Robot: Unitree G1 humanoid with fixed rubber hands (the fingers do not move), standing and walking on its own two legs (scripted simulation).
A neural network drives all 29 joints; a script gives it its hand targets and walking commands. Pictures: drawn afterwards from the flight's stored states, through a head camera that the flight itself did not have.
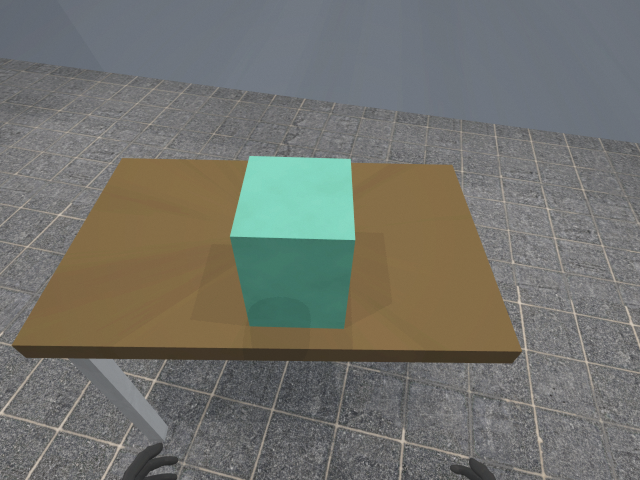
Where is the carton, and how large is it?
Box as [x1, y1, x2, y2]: [230, 156, 354, 328]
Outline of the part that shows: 249,156 230,234 249,325 343,328 354,246 350,159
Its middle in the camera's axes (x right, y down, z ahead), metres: -0.04 +0.00 +0.66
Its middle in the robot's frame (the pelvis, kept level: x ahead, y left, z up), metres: +0.49 +0.07 -0.02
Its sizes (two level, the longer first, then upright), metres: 0.181 0.165 0.228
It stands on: a table, 0.64 m high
